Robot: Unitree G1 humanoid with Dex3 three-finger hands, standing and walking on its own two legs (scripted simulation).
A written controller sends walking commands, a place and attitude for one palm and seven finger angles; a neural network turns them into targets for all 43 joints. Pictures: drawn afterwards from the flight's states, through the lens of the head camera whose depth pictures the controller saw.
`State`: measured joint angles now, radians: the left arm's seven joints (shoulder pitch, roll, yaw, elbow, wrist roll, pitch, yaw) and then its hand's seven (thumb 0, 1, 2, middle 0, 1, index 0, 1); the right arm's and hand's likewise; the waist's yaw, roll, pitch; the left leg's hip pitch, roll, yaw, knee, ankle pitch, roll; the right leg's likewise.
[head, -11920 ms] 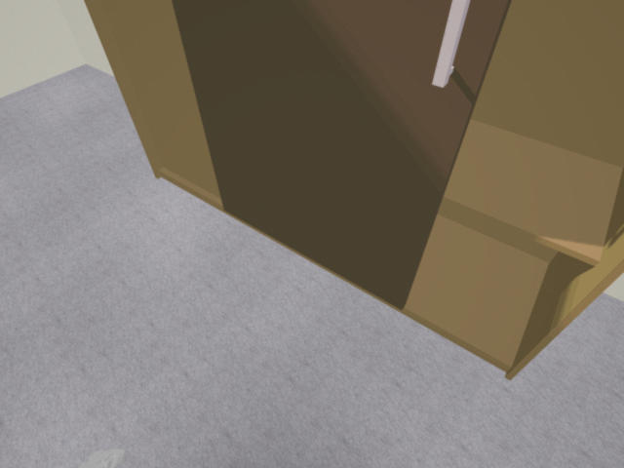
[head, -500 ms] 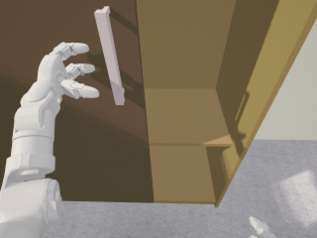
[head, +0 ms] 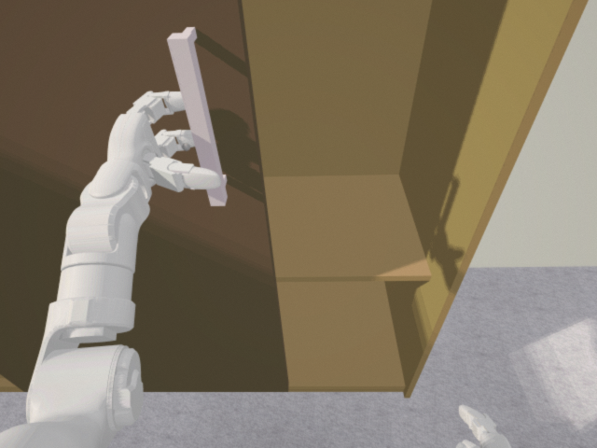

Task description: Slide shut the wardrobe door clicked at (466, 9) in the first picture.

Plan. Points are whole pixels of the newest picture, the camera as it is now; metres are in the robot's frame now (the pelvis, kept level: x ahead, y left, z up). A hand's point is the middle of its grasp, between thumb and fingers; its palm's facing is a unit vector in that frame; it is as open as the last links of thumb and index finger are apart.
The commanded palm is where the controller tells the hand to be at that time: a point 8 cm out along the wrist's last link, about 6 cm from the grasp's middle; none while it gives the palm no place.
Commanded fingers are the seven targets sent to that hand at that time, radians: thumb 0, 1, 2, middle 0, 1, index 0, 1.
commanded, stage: feel for the door with the fingertips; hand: left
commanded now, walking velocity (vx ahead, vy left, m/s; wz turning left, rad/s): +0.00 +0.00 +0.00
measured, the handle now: (205, 125) +0.46 +0.15 +0.24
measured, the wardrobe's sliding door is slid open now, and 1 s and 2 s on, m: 0.38 0.38 0.38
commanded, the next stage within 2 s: slide the fingers in behind the handle in 0.20 s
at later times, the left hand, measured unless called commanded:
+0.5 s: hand (178, 141) +0.42 +0.17 +0.24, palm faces +0.06 -1.00 +0.00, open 13.7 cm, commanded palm +0.40 +0.22 +0.24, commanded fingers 0.00 -0.50 0.30 -0.30 -1.20 -0.30 -1.20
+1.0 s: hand (191, 147) +0.40 +0.15 +0.25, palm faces +0.05 -1.00 +0.01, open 14.0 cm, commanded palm +0.39 +0.20 +0.24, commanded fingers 0.00 -0.50 0.30 -0.30 -1.20 -0.30 -1.20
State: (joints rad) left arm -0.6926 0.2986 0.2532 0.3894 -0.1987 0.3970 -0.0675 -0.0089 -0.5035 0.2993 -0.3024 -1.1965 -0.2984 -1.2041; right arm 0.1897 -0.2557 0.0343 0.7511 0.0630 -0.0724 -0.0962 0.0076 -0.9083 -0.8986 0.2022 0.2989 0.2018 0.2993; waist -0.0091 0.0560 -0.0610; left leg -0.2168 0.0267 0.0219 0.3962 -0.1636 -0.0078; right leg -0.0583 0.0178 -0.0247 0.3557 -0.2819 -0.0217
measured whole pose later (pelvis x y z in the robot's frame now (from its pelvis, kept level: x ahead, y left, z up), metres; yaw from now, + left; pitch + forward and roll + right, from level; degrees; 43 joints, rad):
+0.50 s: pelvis -0.01 +0.00 +0.00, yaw +1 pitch +0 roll +0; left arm -0.81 0.35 0.25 0.59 -0.19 0.29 -0.11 -0.01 -0.50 0.30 -0.36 -1.25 -0.34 -1.23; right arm 0.24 -0.27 0.01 0.78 0.07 -0.10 -0.10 0.01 -0.91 -0.90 0.20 0.30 0.20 0.30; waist -0.02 0.05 -0.05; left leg -0.26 0.03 0.00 0.41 -0.15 -0.01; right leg -0.09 0.02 -0.04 0.37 -0.28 -0.02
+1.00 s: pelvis -0.01 +0.01 +0.00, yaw +0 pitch -1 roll +0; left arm -0.74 0.27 0.20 0.42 -0.19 0.38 -0.03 -0.01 -0.50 0.30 -0.30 -1.20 -0.30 -1.20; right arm 0.17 -0.25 0.04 0.75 0.06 -0.08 -0.10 0.01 -0.91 -0.90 0.20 0.30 0.20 0.30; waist 0.00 0.05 -0.05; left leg -0.22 0.02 0.02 0.39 -0.15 0.00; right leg -0.06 0.01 -0.03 0.35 -0.27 -0.02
